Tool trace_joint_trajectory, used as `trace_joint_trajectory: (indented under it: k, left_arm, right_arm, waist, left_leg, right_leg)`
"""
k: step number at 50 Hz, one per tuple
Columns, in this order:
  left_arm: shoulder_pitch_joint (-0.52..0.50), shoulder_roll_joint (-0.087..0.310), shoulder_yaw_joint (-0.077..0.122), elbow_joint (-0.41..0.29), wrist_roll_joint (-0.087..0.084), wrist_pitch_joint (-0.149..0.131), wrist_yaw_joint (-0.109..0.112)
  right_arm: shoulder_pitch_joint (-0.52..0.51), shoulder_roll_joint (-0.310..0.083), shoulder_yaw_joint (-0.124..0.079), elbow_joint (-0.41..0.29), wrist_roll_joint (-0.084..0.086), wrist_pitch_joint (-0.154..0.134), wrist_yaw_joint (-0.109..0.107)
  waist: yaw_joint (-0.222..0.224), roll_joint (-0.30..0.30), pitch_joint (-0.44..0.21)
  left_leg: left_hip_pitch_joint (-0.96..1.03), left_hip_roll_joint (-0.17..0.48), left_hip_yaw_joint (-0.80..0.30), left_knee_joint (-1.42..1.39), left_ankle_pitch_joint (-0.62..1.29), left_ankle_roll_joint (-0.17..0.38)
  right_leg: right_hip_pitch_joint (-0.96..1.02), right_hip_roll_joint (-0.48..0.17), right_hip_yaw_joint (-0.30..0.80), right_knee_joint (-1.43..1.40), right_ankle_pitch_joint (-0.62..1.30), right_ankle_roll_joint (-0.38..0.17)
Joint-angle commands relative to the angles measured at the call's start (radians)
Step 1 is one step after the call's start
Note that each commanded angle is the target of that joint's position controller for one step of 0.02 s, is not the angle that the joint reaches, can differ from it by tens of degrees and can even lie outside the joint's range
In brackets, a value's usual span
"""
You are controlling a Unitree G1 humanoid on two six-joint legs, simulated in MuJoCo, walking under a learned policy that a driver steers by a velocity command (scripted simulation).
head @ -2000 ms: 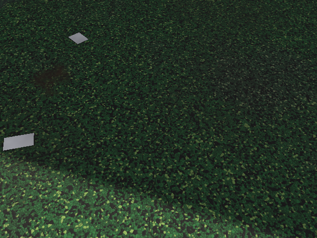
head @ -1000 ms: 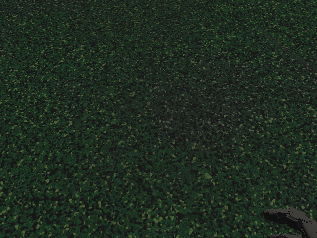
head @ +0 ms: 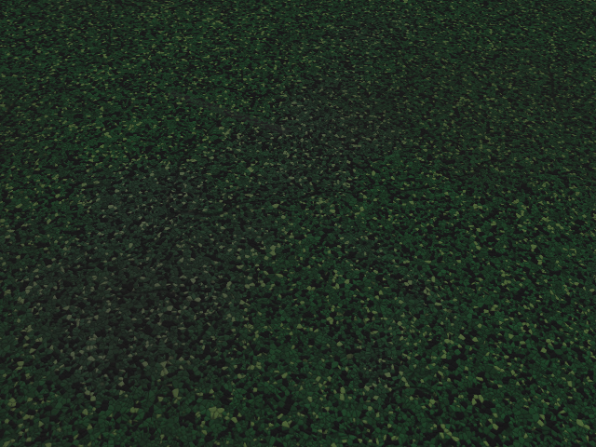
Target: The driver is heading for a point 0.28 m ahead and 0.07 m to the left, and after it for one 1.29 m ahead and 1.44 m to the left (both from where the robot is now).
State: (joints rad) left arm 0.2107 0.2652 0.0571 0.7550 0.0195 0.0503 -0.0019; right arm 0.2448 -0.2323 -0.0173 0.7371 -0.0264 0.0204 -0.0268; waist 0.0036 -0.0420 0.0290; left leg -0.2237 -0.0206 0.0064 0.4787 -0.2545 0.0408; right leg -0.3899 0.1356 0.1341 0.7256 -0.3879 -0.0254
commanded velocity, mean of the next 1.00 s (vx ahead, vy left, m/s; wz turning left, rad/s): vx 0.17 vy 0.00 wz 0.22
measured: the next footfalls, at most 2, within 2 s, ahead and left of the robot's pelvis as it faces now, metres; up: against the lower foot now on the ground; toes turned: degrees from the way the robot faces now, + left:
right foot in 0.28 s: +0.03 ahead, -0.10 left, +0.00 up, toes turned +0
left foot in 0.66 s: +0.30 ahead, +0.09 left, +0.00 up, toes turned +9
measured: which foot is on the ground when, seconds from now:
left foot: down 0.00-0.28, up 0.30-0.64, down 0.66-1.00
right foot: up 0.00-0.26, down 0.28-0.66, up 0.68-1.00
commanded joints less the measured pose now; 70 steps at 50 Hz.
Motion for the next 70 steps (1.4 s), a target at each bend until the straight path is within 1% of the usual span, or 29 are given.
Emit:
trace_joint_trajectory:
  k: [1,5,8,13,14,15,16,18,20,23,28,31,32,33,34,35,37,39,42,48,55,59,60,61,62,63,64,66,70]
  left_arm:
    - [0.054,0.102,0.031,-0.022,-0.002,-0.007,-0.003]
    - [-0.038,0.077,0.008,-0.024,0.019,-0.016,-0.017]
    - [-0.096,0.068,-0.001,-0.029,0.010,-0.033,-0.023]
    - [0.098,0.053,-0.004,0.066,0.010,-0.080,-0.001]
    - [0.204,0.115,0.008,0.091,0.020,-0.092,0.011]
    - [0.274,0.223,0.034,0.101,0.009,-0.096,0.016]
    - [0.267,0.218,0.039,0.122,0.012,-0.096,0.017]
    - [0.161,0.126,0.013,0.100,0.008,-0.109,0.010]
    - [0.133,0.093,0.000,0.101,0.011,-0.125,0.015]
    - [0.142,0.083,-0.009,0.128,0.003,-0.134,0.015]
    - [0.147,0.096,-0.016,0.154,-0.005,-0.122,0.028]
    - [0.119,0.140,-0.002,0.153,-0.009,-0.116,0.043]
    - [0.100,0.146,0.001,0.146,-0.012,-0.111,0.044]
    - [0.099,0.147,0.002,0.131,-0.015,-0.113,0.042]
    - [0.180,0.033,-0.019,0.092,-0.003,-0.111,0.033]
    - [0.217,0.078,-0.011,0.092,-0.003,-0.091,0.028]
    - [0.090,0.108,-0.007,0.077,0.010,-0.083,0.022]
    - [0.061,0.094,-0.007,0.063,0.020,-0.062,0.022]
    - [0.097,0.063,-0.013,0.066,0.019,-0.027,0.025]
    - [-0.029,0.086,-0.003,0.013,0.011,-0.007,0.033]
    - [-0.062,0.086,-0.007,-0.020,-0.011,-0.029,0.044]
    - [0.060,0.092,-0.008,-0.009,-0.023,-0.051,0.059]
    - [0.088,0.129,0.002,-0.006,-0.015,-0.058,0.067]
    - [0.051,0.231,0.023,-0.035,0.002,-0.056,0.075]
    - [-0.063,0.264,0.029,-0.067,0.020,-0.052,0.070]
    - [-0.054,0.187,0.012,-0.069,0.017,-0.052,0.064]
    - [-0.087,0.134,-0.003,-0.074,0.007,-0.054,0.059]
    - [-0.106,0.117,-0.009,-0.089,0.004,-0.056,0.056]
    - [0.011,0.131,0.001,-0.071,0.008,-0.050,0.049]
  right_arm:
    - [-0.105,-0.131,-0.027,-0.071,0.006,-0.028,-0.004]
    - [0.064,-0.162,-0.049,-0.004,0.005,-0.017,0.013]
    - [0.115,-0.184,-0.067,0.031,0.001,-0.016,0.022]
    - [0.031,-0.154,-0.075,0.047,0.018,-0.027,0.028]
    - [-0.024,-0.091,-0.056,0.015,0.015,-0.037,0.031]
    - [-0.093,-0.043,-0.039,-0.036,0.013,-0.049,0.036]
    - [-0.144,-0.140,-0.063,-0.048,-0.009,-0.050,0.034]
    - [-0.059,-0.141,-0.068,0.004,0.006,-0.054,0.053]
    - [-0.030,-0.131,-0.067,0.032,-0.003,-0.050,0.066]
    - [-0.034,-0.087,-0.056,0.032,-0.006,-0.045,0.065]
    - [-0.148,-0.056,-0.031,-0.021,-0.003,-0.038,0.077]
    - [0.006,-0.101,-0.047,0.017,-0.008,-0.042,0.069]
    - [0.109,-0.119,-0.058,0.050,-0.015,-0.051,0.064]
    - [0.189,-0.172,-0.075,0.068,-0.026,-0.062,0.054]
    - [0.181,-0.290,-0.099,0.050,-0.018,-0.066,0.045]
    - [0.206,-0.307,-0.112,0.044,0.038,-0.051,0.044]
    - [0.029,-0.186,-0.084,0.002,0.039,-0.022,0.031]
    - [-0.016,-0.141,-0.071,0.003,0.026,-0.009,0.024]
    - [-0.018,-0.164,-0.078,0.008,0.011,-0.014,0.031]
    - [-0.008,-0.194,-0.094,-0.005,0.007,0.010,0.027]
    - [0.001,-0.200,-0.104,-0.008,-0.001,0.020,0.029]
    - [-0.046,-0.195,-0.105,-0.012,0.013,0.027,0.036]
    - [-0.045,-0.172,-0.099,-0.018,0.023,0.024,0.033]
    - [-0.011,-0.114,-0.086,-0.036,0.039,0.020,0.031]
    - [-0.007,-0.158,-0.099,-0.027,0.016,0.012,0.022]
    - [-0.022,-0.215,-0.113,-0.015,-0.009,0.009,0.022]
    - [0.009,-0.199,-0.114,0.000,-0.008,0.012,0.029]
    - [0.058,-0.180,-0.108,0.024,-0.007,0.032,0.044]
    - [-0.033,-0.161,-0.091,-0.009,0.009,0.051,0.065]
  waist:
    - [0.049,0.186,-0.007]
    - [-0.055,0.217,0.005]
    - [-0.080,0.192,0.039]
    - [0.046,0.117,0.006]
    - [0.099,-0.010,-0.031]
    - [0.138,-0.190,-0.004]
    - [0.130,-0.099,0.116]
    - [0.050,-0.046,0.128]
    - [0.026,-0.053,0.104]
    - [0.002,-0.042,0.071]
    - [0.027,-0.081,0.058]
    - [-0.039,-0.068,-0.026]
    - [-0.086,-0.040,-0.076]
    - [-0.128,0.029,-0.129]
    - [-0.045,0.271,-0.228]
    - [-0.061,0.250,-0.408]
    - [-0.036,0.074,-0.139]
    - [0.005,0.056,-0.049]
    - [0.022,0.081,-0.090]
    - [-0.026,0.138,-0.068]
    - [-0.044,0.156,-0.070]
    - [0.021,0.169,-0.075]
    - [0.029,0.121,-0.074]
    - [-0.007,-0.082,-0.091]
    - [-0.020,-0.160,-0.015]
    - [-0.025,-0.042,-0.022]
    - [-0.057,-0.012,-0.029]
    - [-0.068,-0.070,-0.047]
    - [0.008,-0.088,-0.040]
  left_leg:
    - [-0.027,0.234,-0.209,-0.211,0.307,0.145]
    - [0.173,0.218,-0.273,-0.275,-0.162,0.156]
    - [0.196,0.245,-0.314,-0.294,-0.217,0.179]
    - [-0.128,0.161,-0.190,-0.156,-0.163,0.118]
    - [-0.308,0.095,-0.101,0.026,-0.216,0.074]
    - [-0.528,-0.028,0.047,0.245,-0.258,0.034]
    - [-0.592,0.031,-0.002,0.370,-0.264,0.037]
    - [-0.572,0.071,-0.041,0.449,-0.137,0.032]
    - [-0.523,0.066,-0.035,0.490,-0.052,0.015]
    - [-0.441,0.025,-0.012,0.476,0.010,-0.015]
    - [-0.250,0.008,0.100,0.198,0.161,-0.002]
    - [-0.094,-0.045,0.110,0.133,0.119,0.058]
    - [0.023,-0.062,0.097,0.057,0.173,0.081]
    - [0.167,0.009,-0.001,-0.017,0.365,0.120]
    - [0.386,0.320,-0.362,0.083,0.999,0.241]
    - [0.437,0.406,-0.614,-0.032,0.902,0.385]
    - [0.164,0.319,-0.471,-0.147,0.436,0.329]
    - [-0.010,0.220,-0.366,-0.203,0.351,0.254]
    - [-0.075,0.161,-0.306,-0.202,0.349,0.217]
    - [-0.070,0.138,-0.422,-0.264,-0.121,0.178]
    - [-0.015,0.127,-0.525,-0.224,-0.056,0.162]
    - [-0.079,0.079,-0.546,-0.183,0.004,0.094]
    - [-0.154,0.021,-0.501,-0.137,-0.116,0.037]
    - [-0.275,-0.099,-0.340,0.076,-0.267,-0.028]
    - [-0.390,-0.190,-0.133,0.323,-0.292,-0.043]
    - [-0.327,-0.104,-0.142,0.483,-0.257,-0.053]
    - [-0.298,-0.102,-0.138,0.557,-0.209,-0.054]
    - [-0.320,-0.096,-0.108,0.698,-0.159,-0.070]
    - [-0.399,-0.055,-0.059,0.641,-0.158,-0.110]
  right_leg:
    - [0.032,-0.030,-0.004,0.174,-0.025,0.024]
    - [-0.082,-0.067,-0.114,0.041,-0.048,0.034]
    - [-0.065,-0.081,-0.145,-0.070,-0.092,0.015]
    - [0.456,-0.090,-0.152,-0.418,0.132,-0.071]
    - [0.624,-0.252,0.052,-0.492,-0.040,-0.100]
    - [0.665,-0.470,0.403,-0.611,-0.286,-0.188]
    - [0.547,-0.527,0.440,-0.623,-0.240,-0.257]
    - [0.515,-0.425,0.275,-0.630,-0.127,-0.214]
    - [0.488,-0.364,0.114,-0.629,0.170,-0.171]
    - [0.418,-0.325,-0.097,-0.538,0.767,-0.141]
    - [0.335,-0.299,-0.213,-0.439,0.944,-0.107]
    - [0.365,-0.323,-0.217,-0.203,1.117,-0.082]
    - [0.331,-0.305,-0.232,-0.040,1.036,-0.066]
    - [0.216,-0.247,-0.263,0.203,0.756,-0.034]
    - [-0.041,-0.087,-0.281,0.572,-0.193,0.007]
    - [-0.112,-0.039,-0.099,0.727,-0.234,0.013]
    - [-0.184,-0.137,-0.084,0.663,-0.089,0.014]
    - [-0.118,-0.175,-0.080,0.506,-0.041,0.027]
    - [-0.037,-0.149,-0.101,0.391,-0.013,0.043]
    - [-0.109,-0.139,-0.078,0.216,0.036,0.069]
    - [-0.043,-0.088,-0.058,0.037,-0.012,0.045]
    - [0.192,-0.055,-0.066,-0.298,0.051,-0.005]
    - [0.295,-0.126,-0.011,-0.439,0.080,-0.024]
    - [0.360,-0.364,0.249,-0.542,-0.052,-0.103]
    - [0.250,-0.522,0.400,-0.569,0.072,-0.192]
    - [0.196,-0.502,0.304,-0.509,0.274,-0.216]
    - [0.180,-0.434,0.190,-0.470,0.403,-0.190]
    - [0.234,-0.352,0.043,-0.423,0.555,-0.156]
    - [0.379,-0.356,-0.024,-0.376,0.714,-0.173]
